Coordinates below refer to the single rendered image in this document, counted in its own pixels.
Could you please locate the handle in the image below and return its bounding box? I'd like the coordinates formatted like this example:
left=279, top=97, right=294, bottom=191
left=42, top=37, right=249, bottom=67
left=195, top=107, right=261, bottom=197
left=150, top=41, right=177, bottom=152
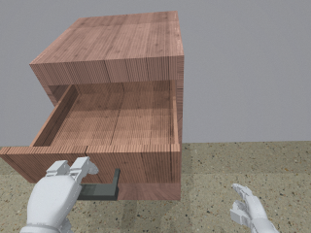
left=77, top=168, right=121, bottom=201

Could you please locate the robot right forearm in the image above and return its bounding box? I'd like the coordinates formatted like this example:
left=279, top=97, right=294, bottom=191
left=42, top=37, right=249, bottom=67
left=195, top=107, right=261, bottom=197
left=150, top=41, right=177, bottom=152
left=250, top=217, right=280, bottom=233

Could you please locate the robot right hand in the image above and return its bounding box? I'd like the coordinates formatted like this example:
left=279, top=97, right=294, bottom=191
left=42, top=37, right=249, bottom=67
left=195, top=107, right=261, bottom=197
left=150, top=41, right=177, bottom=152
left=229, top=183, right=268, bottom=228

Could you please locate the drawer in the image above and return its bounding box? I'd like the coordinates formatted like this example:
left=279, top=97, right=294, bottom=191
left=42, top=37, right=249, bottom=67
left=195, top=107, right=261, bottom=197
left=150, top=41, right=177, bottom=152
left=0, top=80, right=181, bottom=183

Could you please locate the robot left hand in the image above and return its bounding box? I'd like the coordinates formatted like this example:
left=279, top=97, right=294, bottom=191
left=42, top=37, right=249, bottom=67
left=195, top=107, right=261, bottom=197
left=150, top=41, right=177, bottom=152
left=26, top=156, right=99, bottom=233

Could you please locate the cabinet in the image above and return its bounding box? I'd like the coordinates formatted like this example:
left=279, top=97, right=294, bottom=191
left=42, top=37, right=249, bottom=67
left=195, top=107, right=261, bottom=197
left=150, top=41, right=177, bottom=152
left=29, top=11, right=185, bottom=201

